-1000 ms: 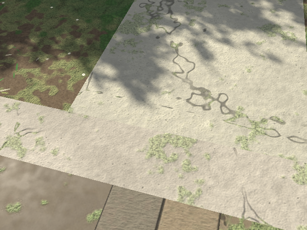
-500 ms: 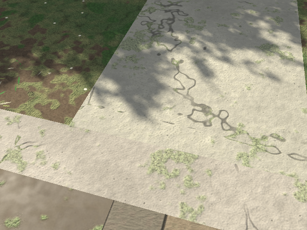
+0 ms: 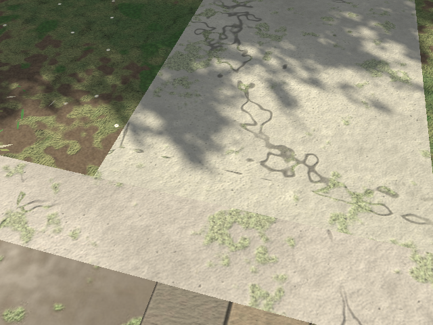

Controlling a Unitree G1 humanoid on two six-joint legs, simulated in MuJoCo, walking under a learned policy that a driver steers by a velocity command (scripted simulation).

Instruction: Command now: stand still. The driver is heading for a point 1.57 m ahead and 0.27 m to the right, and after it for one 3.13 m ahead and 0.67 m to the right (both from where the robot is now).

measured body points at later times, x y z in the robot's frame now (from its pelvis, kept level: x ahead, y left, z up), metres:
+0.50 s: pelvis +0.00 -0.01 +0.00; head +0.01 -0.01 +0.45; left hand -0.01 +0.24 -0.16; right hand +0.01 -0.25 -0.15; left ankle -0.02 +0.12 -0.74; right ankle +0.00 -0.16 -0.74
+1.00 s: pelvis +0.07 -0.05 +0.00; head +0.08 -0.06 +0.45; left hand +0.00 +0.19 -0.14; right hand +0.12 -0.30 -0.15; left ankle +0.02 +0.09 -0.65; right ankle +0.00 -0.14 -0.74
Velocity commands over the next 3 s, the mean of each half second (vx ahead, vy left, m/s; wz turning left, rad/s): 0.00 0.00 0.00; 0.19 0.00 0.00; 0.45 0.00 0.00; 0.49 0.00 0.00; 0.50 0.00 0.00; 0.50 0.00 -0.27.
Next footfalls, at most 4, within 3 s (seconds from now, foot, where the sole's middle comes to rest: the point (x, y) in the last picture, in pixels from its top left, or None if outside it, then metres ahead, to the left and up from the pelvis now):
1.30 left None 0.41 0.09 -0.78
1.84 right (273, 262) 0.73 -0.15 -0.78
2.40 left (207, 188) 1.04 0.08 -0.78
2.96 right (266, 135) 1.34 -0.17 -0.78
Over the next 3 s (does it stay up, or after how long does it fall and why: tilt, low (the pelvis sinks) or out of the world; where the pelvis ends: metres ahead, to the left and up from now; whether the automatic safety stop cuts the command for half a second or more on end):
stays up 1.21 -0.07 -0.02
